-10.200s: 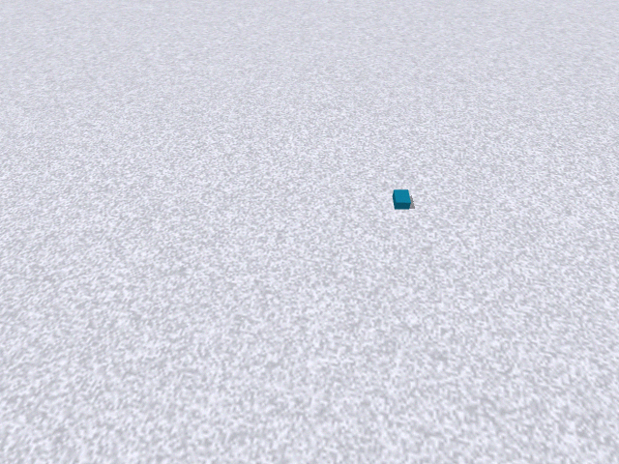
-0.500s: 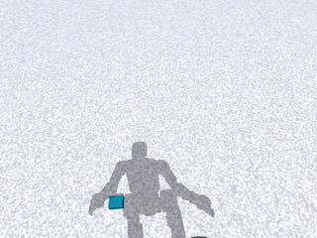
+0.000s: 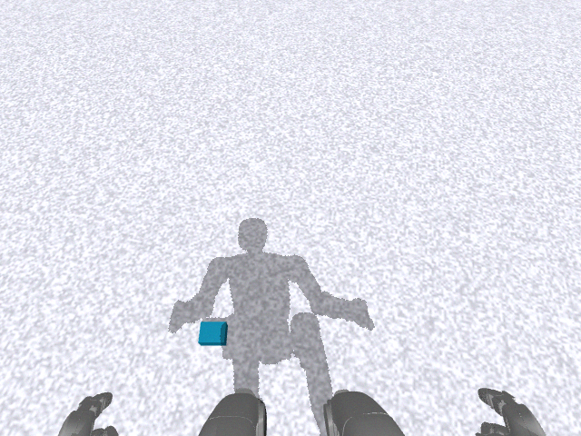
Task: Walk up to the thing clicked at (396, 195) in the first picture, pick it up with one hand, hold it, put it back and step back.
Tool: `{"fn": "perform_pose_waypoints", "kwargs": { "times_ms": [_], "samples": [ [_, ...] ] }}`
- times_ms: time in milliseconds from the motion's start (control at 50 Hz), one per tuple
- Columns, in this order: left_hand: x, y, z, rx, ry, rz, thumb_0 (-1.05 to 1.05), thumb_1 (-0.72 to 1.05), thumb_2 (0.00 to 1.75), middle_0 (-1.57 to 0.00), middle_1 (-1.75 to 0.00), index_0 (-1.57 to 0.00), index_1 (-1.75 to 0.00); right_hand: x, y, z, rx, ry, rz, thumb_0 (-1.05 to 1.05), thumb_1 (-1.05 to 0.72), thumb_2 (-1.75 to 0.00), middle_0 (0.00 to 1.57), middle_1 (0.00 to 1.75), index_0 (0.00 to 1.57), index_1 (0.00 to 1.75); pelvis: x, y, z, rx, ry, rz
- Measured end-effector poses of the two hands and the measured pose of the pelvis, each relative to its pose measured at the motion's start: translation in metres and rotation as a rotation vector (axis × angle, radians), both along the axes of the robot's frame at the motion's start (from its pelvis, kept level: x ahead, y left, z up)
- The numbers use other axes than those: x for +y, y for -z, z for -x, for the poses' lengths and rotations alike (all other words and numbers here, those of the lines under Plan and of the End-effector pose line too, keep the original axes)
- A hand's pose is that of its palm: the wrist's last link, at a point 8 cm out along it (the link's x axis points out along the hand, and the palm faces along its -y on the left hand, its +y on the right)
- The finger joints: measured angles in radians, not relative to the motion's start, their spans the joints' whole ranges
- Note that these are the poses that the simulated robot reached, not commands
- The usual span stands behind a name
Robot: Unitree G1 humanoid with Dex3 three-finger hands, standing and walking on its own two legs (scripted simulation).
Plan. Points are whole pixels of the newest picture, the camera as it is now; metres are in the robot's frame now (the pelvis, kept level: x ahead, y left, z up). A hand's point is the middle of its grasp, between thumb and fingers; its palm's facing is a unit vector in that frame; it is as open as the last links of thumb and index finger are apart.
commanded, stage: walk up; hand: left
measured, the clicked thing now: (213, 333) +0.43 +0.26 -0.73
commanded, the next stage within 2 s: stand in 1.54 s
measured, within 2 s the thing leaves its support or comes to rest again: neither
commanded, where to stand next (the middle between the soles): +0.09 +0.02 m, yaw -1 degrees
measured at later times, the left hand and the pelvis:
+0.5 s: hand out of the picture +0.00 +0.30 -0.13, palm faces +0.00 -0.91 -0.41, open 7.4 cm; pelvis +0.00 +0.02 +0.01, yaw +1 degrees
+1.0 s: hand out of the picture +0.10 +0.27 -0.13, palm faces -0.01 -0.89 -0.46, open 7.4 cm; pelvis -0.01 -0.01 +0.00, yaw +2 degrees
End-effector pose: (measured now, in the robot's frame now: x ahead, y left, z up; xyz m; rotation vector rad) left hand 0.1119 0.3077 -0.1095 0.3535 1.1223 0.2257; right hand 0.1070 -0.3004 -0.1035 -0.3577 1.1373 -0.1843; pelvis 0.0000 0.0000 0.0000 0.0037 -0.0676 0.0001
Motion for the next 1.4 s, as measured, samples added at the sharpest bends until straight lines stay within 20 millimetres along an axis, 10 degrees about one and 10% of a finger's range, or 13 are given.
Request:
{"fn": "perform_pose_waypoints", "kwargs": {
  "times_ms": [360,500,660,840,960,1220,1400],
  "samples": [
    [0.008,-0.032,0.126,0.152,-0.058,-0.045,0.01,0.90,0.90,-0.21,-0.30,-0.20,-0.30,-0.014,0.002,0.073,0.108,0.032,-0.043,0.01,-0.90,-0.90,0.20,0.30,0.20,0.30,-0.002,-0.018,0.018,0.019,0.002,-0.003],
    [0.036,-0.022,0.120,0.167,-0.077,-0.021,0.01,0.90,0.90,-0.21,-0.30,-0.20,-0.30,0.001,-0.009,0.053,0.072,-0.003,-0.001,0.01,-0.90,-0.90,0.20,0.30,0.20,0.30,0.017,-0.013,0.003,0.017,-0.017,-0.030],
    [0.031,-0.022,0.057,0.085,-0.016,0.006,0.01,0.91,0.90,-0.20,-0.30,-0.20,-0.30,-0.001,-0.033,0.039,-0.006,0.013,0.036,0.01,-0.90,-0.90,0.21,0.30,0.21,0.30,0.014,-0.022,-0.015,0.002,-0.017,-0.007],
    [0.001,-0.012,0.014,0.014,0.000,-0.043,0.01,0.91,0.90,-0.21,-0.30,-0.20,-0.30,-0.024,0.006,0.001,0.001,0.043,-0.003,0.01,-0.90,-0.90,0.20,0.30,0.21,0.30,-0.011,0.002,-0.014,-0.003,-0.018,0.004],
    [-0.007,-0.022,0.020,-0.002,0.022,-0.070,0.01,0.91,0.90,-0.21,-0.30,-0.20,-0.30,-0.019,0.019,-0.002,0.009,0.017,-0.030,0.01,-0.90,-0.90,0.20,0.30,0.20,0.30,-0.008,0.001,0.007,0.017,-0.025,-0.018],
    [0.024,-0.014,0.070,0.071,-0.065,-0.041,0.01,0.91,0.90,-0.21,-0.30,-0.20,-0.30,-0.003,0.006,0.078,0.143,0.024,-0.009,0.01,-0.90,-0.90,0.20,0.30,0.21,0.30,0.003,-0.007,0.015,0.022,-0.046,-0.012],
    [0.005,-0.010,0.087,0.111,-0.058,0.008,0.01,0.91,0.90,-0.21,-0.30,-0.20,-0.30,-0.016,0.001,0.058,0.115,0.008,0.009,0.01,-0.90,-0.90,0.20,0.30,0.21,0.30,-0.002,-0.009,0.006,0.019,-0.050,0.011]
  ]
}}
